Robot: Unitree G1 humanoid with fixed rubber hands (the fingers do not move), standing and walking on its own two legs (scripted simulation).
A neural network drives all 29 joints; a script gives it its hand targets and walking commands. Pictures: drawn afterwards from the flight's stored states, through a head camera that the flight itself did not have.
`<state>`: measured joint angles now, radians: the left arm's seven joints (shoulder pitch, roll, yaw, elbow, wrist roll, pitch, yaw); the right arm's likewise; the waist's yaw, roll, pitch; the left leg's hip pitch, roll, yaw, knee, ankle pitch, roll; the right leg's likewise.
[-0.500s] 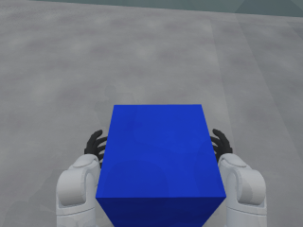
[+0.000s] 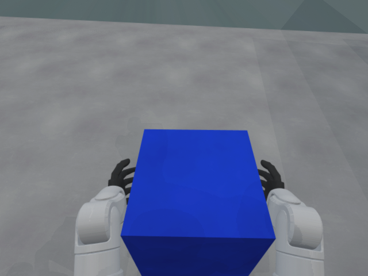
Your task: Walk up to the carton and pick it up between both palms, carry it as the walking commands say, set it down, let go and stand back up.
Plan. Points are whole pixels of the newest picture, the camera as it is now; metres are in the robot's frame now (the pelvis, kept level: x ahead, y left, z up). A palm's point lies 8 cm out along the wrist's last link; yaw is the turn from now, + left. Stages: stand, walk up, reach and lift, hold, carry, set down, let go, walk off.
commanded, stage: carry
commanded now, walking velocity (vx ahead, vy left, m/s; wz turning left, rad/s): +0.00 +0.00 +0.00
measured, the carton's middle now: (194, 210) +0.26 +0.00 +0.01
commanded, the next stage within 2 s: none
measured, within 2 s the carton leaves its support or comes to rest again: neither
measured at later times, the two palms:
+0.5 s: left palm (125, 195) +0.26 +0.14 +0.07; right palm (277, 197) +0.26 -0.17 +0.07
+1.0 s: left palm (128, 194) +0.27 +0.14 +0.06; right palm (278, 197) +0.27 -0.17 +0.06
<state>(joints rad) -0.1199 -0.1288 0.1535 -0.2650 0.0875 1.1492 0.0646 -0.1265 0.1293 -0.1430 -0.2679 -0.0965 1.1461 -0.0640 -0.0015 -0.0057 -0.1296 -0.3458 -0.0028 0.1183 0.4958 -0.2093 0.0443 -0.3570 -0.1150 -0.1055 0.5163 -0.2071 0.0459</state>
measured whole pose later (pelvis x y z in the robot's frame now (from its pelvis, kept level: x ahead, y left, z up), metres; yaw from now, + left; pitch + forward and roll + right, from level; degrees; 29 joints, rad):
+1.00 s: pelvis +0.01 -0.02 +0.00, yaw +0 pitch +4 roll +1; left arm -0.09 -0.13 0.15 -0.18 0.09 1.00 0.05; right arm -0.09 0.13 -0.14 -0.19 -0.11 1.01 -0.04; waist 0.01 0.00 -0.12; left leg -0.36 0.03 0.11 0.52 -0.23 0.02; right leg -0.37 -0.09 -0.11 0.54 -0.23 0.02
